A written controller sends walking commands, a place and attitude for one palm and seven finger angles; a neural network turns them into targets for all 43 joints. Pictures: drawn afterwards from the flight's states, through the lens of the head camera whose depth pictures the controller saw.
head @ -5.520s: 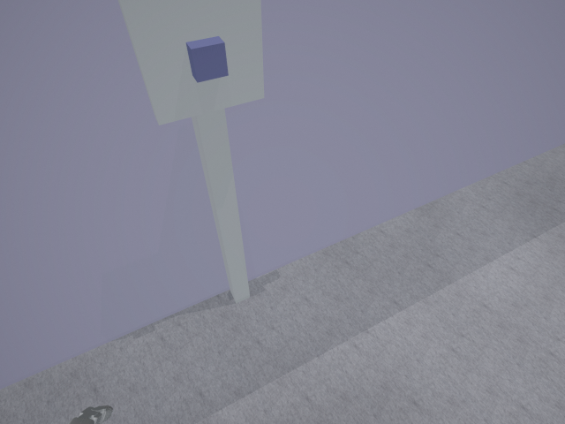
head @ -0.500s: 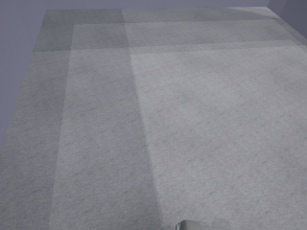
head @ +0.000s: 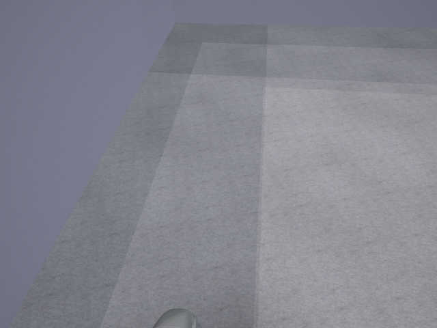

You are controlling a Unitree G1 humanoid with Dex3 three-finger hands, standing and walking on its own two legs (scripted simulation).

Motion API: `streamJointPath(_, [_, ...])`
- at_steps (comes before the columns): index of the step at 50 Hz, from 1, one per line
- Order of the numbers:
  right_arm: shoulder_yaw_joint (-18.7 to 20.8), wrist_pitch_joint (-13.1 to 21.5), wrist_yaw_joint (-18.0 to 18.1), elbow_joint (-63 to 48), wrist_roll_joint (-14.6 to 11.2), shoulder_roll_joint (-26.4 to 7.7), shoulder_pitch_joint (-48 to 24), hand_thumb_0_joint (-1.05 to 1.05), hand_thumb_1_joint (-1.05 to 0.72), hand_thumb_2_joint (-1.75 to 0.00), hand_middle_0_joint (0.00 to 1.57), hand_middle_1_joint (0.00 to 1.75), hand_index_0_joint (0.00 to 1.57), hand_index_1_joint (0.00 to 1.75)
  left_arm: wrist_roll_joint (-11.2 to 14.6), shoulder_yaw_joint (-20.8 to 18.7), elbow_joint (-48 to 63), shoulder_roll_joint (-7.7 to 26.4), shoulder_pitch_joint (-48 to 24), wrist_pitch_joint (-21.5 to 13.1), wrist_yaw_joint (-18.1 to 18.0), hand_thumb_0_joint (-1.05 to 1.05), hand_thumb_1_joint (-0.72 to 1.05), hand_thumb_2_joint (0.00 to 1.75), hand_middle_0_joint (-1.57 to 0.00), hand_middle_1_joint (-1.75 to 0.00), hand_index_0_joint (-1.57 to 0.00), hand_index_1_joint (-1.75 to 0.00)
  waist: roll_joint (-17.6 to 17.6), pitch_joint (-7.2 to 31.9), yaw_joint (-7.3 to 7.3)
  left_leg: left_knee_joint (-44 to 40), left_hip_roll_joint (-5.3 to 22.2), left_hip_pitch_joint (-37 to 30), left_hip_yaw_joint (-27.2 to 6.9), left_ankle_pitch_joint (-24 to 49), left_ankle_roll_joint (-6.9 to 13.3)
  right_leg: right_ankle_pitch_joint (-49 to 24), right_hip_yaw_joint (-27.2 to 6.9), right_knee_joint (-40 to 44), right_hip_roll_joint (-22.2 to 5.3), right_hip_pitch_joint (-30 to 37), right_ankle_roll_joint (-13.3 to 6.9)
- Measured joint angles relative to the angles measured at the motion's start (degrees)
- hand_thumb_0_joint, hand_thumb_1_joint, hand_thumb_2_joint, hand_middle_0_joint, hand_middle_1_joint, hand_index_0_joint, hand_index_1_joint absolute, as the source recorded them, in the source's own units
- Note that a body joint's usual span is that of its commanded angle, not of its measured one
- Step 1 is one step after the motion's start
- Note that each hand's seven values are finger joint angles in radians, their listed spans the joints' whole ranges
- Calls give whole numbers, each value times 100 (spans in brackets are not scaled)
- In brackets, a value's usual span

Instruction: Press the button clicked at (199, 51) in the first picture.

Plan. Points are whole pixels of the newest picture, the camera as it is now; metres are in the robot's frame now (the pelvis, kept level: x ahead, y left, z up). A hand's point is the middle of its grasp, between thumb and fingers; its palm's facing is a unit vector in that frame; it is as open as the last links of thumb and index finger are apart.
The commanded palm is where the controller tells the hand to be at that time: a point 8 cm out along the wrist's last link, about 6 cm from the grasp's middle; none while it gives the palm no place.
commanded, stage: turn to face it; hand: left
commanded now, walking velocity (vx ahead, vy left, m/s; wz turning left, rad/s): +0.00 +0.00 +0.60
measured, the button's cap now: out of the picture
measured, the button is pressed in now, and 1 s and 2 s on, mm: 0 0 0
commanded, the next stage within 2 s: none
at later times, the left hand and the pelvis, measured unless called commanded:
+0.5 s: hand out of the picture +0.02 +0.28 -0.16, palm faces +0.32 -0.91 -0.27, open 7.4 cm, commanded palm none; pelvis -0.01 +0.04 +0.00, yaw +17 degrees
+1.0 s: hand out of the picture -0.08 +0.20 -0.16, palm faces +0.58 -0.77 -0.27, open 7.4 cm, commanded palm none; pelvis -0.01 +0.00 +0.00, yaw +37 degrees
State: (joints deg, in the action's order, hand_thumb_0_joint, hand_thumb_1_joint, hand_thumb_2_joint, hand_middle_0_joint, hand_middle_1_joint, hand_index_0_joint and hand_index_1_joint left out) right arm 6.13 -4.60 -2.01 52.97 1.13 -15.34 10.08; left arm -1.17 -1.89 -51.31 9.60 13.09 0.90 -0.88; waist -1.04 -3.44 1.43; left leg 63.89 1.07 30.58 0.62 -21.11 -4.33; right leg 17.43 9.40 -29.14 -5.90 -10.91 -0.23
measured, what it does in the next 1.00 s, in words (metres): steps on the spot, turning left: left foot, then right foot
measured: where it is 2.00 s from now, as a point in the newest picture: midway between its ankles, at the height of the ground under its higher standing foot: outside the picture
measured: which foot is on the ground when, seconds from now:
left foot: up 0.00-0.18, down 0.20-0.66, up 0.68-1.00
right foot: down 0.00-0.20, up 0.22-0.64, down 0.66-1.00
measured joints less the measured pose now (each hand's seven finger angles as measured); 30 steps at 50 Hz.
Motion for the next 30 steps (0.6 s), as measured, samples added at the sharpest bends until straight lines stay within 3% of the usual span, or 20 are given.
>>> streamJointPath(7, [-128, -8, 1, 53, -45, 63, -221, 1, -91, -90, 19, 30, 19, 30, -38, -46, -56, 160, 103, 0, 34, 1, 90, 90, -21, -30, -20, -30, 211, -204, -203, -1717, 125, -858, 329, -358, 39, 156, 479, -276, -337, -103, 148])
streamJointPath(10, [-192, 109, -4, -63, -46, 86, -293, 1, -91, -90, 19, 30, 19, 30, 3, -128, -103, 325, 205, 47, 47, 1, 90, 90, -21, -30, -20, -30, 291, -195, -253, -2940, 64, -1405, 505, 351, 216, 388, 656, -749, -514, -291, 295])
streamJointPath(11, [-195, 174, 1, -95, -37, 129, -341, 1, -91, -90, 20, 30, 20, 30, 29, -175, -134, 413, 202, 90, 56, 1, 90, 90, -21, -30, -20, -30, 395, -219, -257, -2944, -23, -1373, 512, 422, 400, 573, 516, -1177, -587, -477, 362])
streamJointPath(13, [-235, 279, 24, -156, -52, 197, -397, 1, -91, -90, 20, 30, 20, 30, 32, -242, -214, 547, 148, 240, 24, 1, 90, 90, -21, -30, -20, -30, 474, -256, -284, -2762, -86, -1282, 466, 260, 613, 1214, 12, -2263, -438, -937, 454])
streamJointPath(17, [-276, 342, 139, -203, -31, 254, -335, 1, -91, -90, 20, 30, 20, 30, 43, -321, -269, 633, -39, 322, 41, 1, 91, 90, -20, -30, -20, -30, 355, -212, -222, -3082, -142, -1377, 219, 400, 663, 964, -488, -3460, -127, -1550, 542])
streamJointPath(23, [-300, 311, 152, -135, -19, 281, -165, 1, -91, -90, 20, 30, 20, 30, 47, -307, -19, 594, -351, 247, 59, 1, 91, 90, -20, -30, -19, -30, 213, -133, -134, -3561, -307, -1505, -142, 750, 707, 616, -804, -3062, 47, -1646, 609])
streamJointPath(30, [-223, 234, 136, -70, 11, 252, 91, 1, -91, -90, 20, 30, 20, 30, 92, -210, 241, 391, -700, 186, 32, 1, 91, 90, -20, -30, -19, -30, 13, -60, 83, -3463, -466, -1339, -632, 825, 582, 733, -916, -1763, 349, -1135, 534])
